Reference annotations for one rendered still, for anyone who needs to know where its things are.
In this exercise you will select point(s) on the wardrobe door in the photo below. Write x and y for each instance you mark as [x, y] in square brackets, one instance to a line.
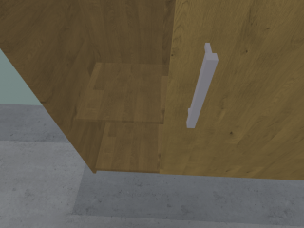
[251, 124]

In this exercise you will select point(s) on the handle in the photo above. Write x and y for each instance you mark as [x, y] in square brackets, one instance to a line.
[206, 73]

